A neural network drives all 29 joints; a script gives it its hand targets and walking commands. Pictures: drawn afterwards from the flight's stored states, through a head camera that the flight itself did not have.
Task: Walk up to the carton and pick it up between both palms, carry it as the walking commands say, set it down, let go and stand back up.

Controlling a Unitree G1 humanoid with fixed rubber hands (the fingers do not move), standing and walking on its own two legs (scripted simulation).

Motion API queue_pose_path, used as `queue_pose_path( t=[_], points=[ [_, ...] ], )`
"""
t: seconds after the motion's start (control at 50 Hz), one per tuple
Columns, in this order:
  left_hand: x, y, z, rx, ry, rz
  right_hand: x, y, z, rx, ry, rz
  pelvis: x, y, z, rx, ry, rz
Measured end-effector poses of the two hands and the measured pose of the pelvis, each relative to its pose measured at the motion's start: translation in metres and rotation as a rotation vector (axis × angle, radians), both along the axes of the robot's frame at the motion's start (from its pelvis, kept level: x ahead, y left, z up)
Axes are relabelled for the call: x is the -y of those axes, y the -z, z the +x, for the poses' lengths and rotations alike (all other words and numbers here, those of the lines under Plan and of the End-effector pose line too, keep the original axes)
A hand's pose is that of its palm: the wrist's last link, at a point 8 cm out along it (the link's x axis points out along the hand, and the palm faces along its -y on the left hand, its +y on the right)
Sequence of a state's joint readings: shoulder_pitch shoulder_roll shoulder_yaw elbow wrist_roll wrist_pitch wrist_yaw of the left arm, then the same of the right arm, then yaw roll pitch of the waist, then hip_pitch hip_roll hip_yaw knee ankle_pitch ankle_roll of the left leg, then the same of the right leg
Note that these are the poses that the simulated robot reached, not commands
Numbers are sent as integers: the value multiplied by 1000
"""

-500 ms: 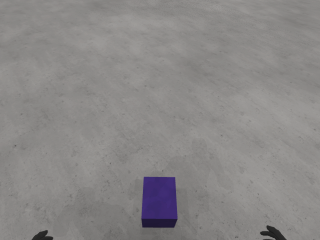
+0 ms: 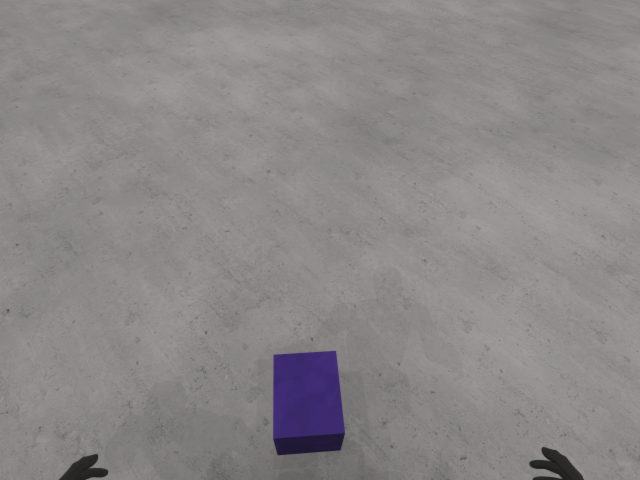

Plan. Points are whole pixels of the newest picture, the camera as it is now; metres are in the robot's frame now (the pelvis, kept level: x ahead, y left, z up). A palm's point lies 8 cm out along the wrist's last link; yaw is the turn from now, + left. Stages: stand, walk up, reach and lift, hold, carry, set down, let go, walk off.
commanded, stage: walk up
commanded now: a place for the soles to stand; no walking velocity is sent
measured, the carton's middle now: (307, 402) +0.44 +0.02 -0.68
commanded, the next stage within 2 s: reach and lift in 0.56 s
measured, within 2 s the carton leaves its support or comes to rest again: neither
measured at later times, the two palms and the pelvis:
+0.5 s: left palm out of the picture +0.13 +0.30 -0.09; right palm out of the picture +0.10 -0.34 -0.09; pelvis +0.00 -0.01 +0.00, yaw -1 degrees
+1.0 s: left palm (110, 451) +0.19 +0.28 -0.11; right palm (510, 430) +0.21 -0.28 -0.11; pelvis +0.00 +0.00 -0.03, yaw +7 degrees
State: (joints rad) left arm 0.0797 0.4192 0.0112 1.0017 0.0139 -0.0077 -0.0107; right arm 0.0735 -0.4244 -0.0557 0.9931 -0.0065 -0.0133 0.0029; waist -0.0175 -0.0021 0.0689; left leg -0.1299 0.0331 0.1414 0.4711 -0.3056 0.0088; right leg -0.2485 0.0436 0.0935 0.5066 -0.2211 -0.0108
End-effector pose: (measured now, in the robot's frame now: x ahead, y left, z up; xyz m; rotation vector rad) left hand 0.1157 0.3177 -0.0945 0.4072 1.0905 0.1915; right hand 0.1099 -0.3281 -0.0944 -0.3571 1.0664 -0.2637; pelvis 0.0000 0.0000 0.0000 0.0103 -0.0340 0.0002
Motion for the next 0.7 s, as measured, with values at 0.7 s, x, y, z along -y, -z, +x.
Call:
queue_pose_path(
  t=[0.7],
  points=[
    [21,-6,37,69,-9,-60,-12,-6,43,68,-38,43,5,6,-13,-5,-72,3]
  ],
)
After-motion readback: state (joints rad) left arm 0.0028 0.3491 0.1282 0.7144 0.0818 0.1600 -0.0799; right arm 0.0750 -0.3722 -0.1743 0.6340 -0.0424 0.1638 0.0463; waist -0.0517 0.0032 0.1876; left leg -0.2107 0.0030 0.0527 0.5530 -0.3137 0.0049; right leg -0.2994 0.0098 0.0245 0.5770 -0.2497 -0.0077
